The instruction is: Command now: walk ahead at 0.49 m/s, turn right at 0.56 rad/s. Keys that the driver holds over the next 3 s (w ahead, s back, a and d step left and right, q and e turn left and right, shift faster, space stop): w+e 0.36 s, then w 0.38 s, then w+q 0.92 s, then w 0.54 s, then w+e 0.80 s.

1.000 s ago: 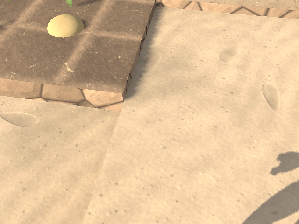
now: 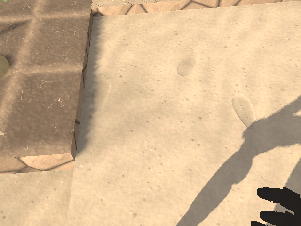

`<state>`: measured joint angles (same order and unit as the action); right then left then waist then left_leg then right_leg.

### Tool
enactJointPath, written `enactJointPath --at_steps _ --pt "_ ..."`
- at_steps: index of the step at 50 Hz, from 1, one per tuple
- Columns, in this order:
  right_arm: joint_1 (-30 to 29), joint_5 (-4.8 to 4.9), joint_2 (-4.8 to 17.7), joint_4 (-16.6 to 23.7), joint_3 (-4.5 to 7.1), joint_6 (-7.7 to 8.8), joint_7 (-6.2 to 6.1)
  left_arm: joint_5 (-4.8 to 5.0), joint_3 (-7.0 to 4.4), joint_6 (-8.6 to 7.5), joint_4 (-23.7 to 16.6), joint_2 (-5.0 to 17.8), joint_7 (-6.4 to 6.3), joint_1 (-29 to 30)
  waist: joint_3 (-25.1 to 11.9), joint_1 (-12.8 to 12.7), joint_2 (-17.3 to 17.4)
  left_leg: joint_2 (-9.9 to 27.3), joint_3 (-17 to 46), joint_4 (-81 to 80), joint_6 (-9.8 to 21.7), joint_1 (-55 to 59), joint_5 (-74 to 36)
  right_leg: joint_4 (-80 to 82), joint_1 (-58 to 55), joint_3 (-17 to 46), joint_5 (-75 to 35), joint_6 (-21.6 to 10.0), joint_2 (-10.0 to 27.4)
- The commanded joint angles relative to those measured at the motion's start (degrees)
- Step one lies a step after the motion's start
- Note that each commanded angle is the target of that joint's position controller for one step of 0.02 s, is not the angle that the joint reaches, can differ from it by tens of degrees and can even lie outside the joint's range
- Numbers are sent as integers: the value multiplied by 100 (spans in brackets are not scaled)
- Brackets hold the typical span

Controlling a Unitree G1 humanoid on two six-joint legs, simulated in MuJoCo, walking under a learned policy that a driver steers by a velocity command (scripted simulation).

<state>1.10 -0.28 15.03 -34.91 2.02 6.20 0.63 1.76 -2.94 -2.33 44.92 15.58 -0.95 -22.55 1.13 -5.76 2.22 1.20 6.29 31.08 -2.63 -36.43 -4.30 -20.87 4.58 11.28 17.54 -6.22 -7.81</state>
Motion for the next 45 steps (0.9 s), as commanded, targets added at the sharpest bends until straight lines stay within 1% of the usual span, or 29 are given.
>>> enactJointPath --at_steps 1,3,4,5,6,7,8,9,10,11,13,15,18,21,24,26,28,29,30,31,32,33,34,35,36,38,40,42,45 --pt "-790 51 533 584 162 193 93 8 -248 50 -206 915 -83 -223 -21 57 -733 -265 -84 -437 118 316 284 14 -255 1409 -1844 -528 1481" --pt "-272 68 697 464 252 220 62 -17 -281 90 -264 956 -87 -22 -176 366 -936 -337 -188 -591 317 1220 732 -396 -159 1495 -2666 -412 1447" --pt "408 44 864 322 348 240 12 -26 -252 84 -343 862 -54 148 -597 745 -879 -229 -236 -831 539 2326 531 -1062 63 1298 -3234 -245 1175" --pt "1398 -46 1155 228 438 237 -56 -112 -160 54 -512 636 -5 306 -1506 1217 -556 606 446 -473 961 4101 639 -2482 857 981 -2712 -52 917" --pt "2033 -112 1531 58 527 164 -82 -51 -11 -4 -557 158 14 -569 -2415 969 1095 2065 2816 -546 1928 6353 1213 -4447 2960 225 614 401 5" --pt "2081 34 1101 17 457 114 -50 33 -41 -37 -530 620 14 -690 -2369 978 1346 2435 3958 -992 2011 6240 2465 -5365 3761 145 1555 495 383" --pt "1748 45 702 99 355 62 -88 71 -161 -13 -555 1015 18 -115 -1444 1096 624 2142 3137 -1187 1716 5428 2711 -5635 4004 88 1007 567 665" --pt "1432 12 592 97 304 7 -101 13 -182 13 -668 1034 12 340 -789 1026 118 1850 2291 -1320 1482 4572 2206 -5531 3917 -172 518 617 870" --pt "1258 -13 527 22 271 -12 -89 -61 -195 8 -785 931 29 633 -296 913 -5 1586 1738 -1513 1403 3868 1599 -5287 3849 -252 262 644 1012" --pt "1171 -60 453 -31 234 3 -80 -61 -208 28 -828 818 62 654 -125 755 128 1383 1288 -1693 1320 3414 1278 -5105 3634 -289 104 635 1170" --pt "1110 -26 423 -155 240 48 -41 -10 -154 98 -841 517 103 523 -43 611 347 1231 727 -1996 1345 2938 998 -4877 3387 -468 17 645 1286" --pt "1108 17 575 -302 295 90 -20 -45 -114 145 -957 392 115 718 70 580 295 1293 337 -2209 1448 2772 639 -4516 3522 -517 -149 705 1388" --pt "1150 -3 813 -469 365 78 -29 -71 -84 122 -1066 383 165 1059 61 642 152 1291 -232 -2269 1441 2958 139 -3710 3655 -542 -954 750 1468" --pt "1356 51 929 -662 362 32 -26 -83 6 6 -1172 233 263 1640 131 862 18 1123 -723 -2268 1316 2956 -2 -2501 3242 -772 -1757 630 1332" --pt "1703 160 1126 -882 394 -39 -6 -54 35 -55 -1372 255 351 2204 287 1021 20 1274 -801 -2257 1279 3290 130 -1752 3082 -982 -1736 502 1215" --pt "1860 220 1232 -1018 418 -112 -6 -72 9 -67 -1496 359 385 2407 342 994 80 1464 -768 -2077 1231 3704 -229 -1428 3062 -1088 -1257 360 1122" --pt "1859 253 1356 -1102 429 -193 -29 -113 -82 -71 -1488 546 388 2120 79 699 260 1482 -900 -1441 1098 3944 -1751 -1117 2373 -1330 -810 152 851" --pt "1803 265 1360 -1129 406 -232 -51 -133 -201 -69 -1299 739 363 1412 -355 263 254 1313 -1151 -588 949 3775 -2595 -794 1278 -1508 -1068 -12 635" --pt "1865 203 1209 -1103 328 -225 -91 -133 -375 -39 -1049 1084 289 529 -895 -118 175 1070 -1382 573 731 3010 -2347 -892 -224 -1326 -1316 -165 676" --pt "2179 9 677 -818 114 -139 -64 -219 -525 -4 -964 1771 188 -284 -1867 -176 -953 472 -1512 2888 335 784 278 -1043 -2644 1029 -1389 -936 2280" --pt "2321 38 532 -917 33 -22 -18 -119 -458 -7 -937 1643 189 -386 -2715 -92 -1452 -194 -572 4235 194 -209 3772 -72 -3118 3181 -911 -1572 3108" --pt "1826 249 1062 -815 198 43 27 -133 -332 -37 -928 1260 222 -161 -2004 -183 -958 137 -170 4596 262 -769 3580 101 -2559 2533 -643 -1306 2892" --pt "1402 319 1017 -671 177 70 22 -127 -270 -64 -923 1055 220 174 -1226 -50 -862 378 -328 4407 330 -915 3121 175 -1723 1651 -831 -1088 2620" --pt "1271 216 940 -670 166 58 -18 -128 -202 -94 -909 859 233 540 -744 178 -570 581 -390 3990 313 -733 2690 330 -889 1071 -1230 -933 2358" --pt "1326 118 933 -701 198 2 -37 -167 -149 -133 -934 683 249 801 -525 397 -651 727 -344 3666 289 -355 2383 530 -262 694 -1564 -840 2161" --pt "1664 117 711 -841 164 -134 -12 -203 -151 -216 -914 626 253 1000 -451 658 -724 771 -340 3491 206 132 2010 933 335 335 -1721 -880 2062" --pt "1602 124 604 -843 144 -247 -29 -213 -183 -324 -778 704 238 992 -249 725 -630 784 -307 3208 106 16 1623 1199 562 -96 -1985 -904 2075" --pt "1257 119 563 -746 133 -282 -44 -253 -200 -369 -615 727 193 865 -35 632 -531 764 -187 2671 58 -257 1027 1315 528 -499 -2098 -808 2028" --pt "822 142 474 -636 104 -245 27 -250 -208 -378 -477 800 140 773 125 456 -528 568 -208 1588 132 -162 43 1394 438 -1098 -2108 -555 1889"
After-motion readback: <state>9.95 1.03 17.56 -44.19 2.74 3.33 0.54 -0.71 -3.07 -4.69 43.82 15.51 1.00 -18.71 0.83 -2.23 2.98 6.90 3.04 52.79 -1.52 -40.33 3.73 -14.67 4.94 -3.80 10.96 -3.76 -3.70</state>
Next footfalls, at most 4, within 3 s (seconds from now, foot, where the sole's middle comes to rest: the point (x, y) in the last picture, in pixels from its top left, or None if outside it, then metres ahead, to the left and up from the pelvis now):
0.10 left None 0.25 0.13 -0.78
0.60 right None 0.45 -0.20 -0.78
1.14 left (194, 157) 0.80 -0.06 -0.78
1.60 right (234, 116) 1.07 -0.28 -0.78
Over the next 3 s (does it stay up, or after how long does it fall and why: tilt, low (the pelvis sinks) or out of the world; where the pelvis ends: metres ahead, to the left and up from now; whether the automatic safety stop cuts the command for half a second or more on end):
stays up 1.61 -0.06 0.00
